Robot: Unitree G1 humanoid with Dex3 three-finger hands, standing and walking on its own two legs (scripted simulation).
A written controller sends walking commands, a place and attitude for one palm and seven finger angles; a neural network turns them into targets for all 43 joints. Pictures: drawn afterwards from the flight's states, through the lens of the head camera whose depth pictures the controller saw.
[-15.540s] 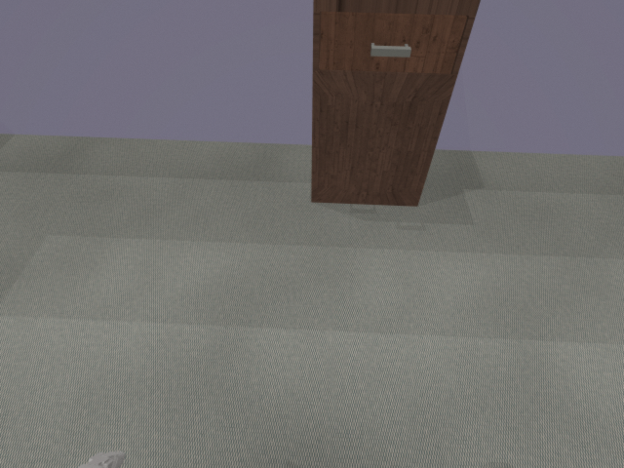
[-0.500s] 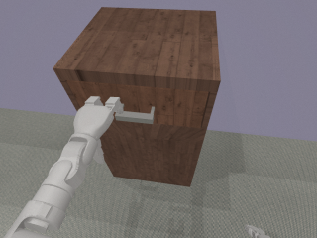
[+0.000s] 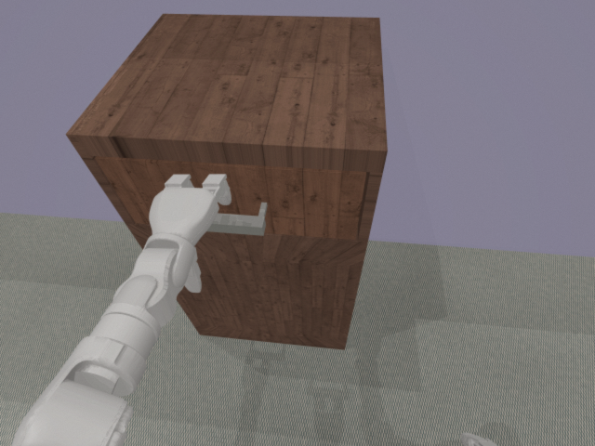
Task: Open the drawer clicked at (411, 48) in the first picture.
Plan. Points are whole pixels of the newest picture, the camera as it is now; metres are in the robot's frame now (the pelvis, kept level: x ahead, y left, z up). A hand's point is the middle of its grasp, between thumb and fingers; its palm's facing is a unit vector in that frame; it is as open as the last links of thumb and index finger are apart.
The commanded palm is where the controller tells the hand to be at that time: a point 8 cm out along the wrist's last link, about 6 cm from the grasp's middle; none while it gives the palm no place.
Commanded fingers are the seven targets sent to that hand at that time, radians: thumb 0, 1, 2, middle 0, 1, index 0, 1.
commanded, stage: move the hooked fingers above the handle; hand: left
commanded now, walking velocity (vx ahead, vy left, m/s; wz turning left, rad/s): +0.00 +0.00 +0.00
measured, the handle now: (231, 214) +0.49 +0.15 -0.02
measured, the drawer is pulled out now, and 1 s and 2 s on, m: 0.00 0.00 0.00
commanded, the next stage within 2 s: lower the fingers behind the handle in 1.58 s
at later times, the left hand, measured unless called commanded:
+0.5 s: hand (220, 216) +0.45 +0.15 +0.03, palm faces -0.03 -0.05 -1.00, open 13.6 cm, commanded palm +0.42 +0.15 +0.09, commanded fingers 0.00 -0.50 0.30 -0.30 -1.20 -0.30 -1.20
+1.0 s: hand (223, 218) +0.44 +0.14 +0.03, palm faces -0.03 -0.06 -1.00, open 13.8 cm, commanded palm +0.41 +0.14 +0.10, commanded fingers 0.00 -0.50 0.30 -0.30 -1.20 -0.30 -1.20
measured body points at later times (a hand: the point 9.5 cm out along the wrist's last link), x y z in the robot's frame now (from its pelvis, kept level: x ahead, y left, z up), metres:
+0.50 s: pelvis +0.00 +0.00 -0.01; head +0.06 -0.01 +0.44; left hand +0.44 +0.15 +0.08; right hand +0.05 -0.26 -0.14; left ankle +0.00 +0.08 -0.72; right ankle -0.03 -0.09 -0.72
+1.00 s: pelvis -0.01 +0.01 +0.00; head +0.04 +0.00 +0.44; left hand +0.43 +0.14 +0.09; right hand +0.07 -0.25 -0.14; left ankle +0.00 +0.08 -0.72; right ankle -0.03 -0.09 -0.72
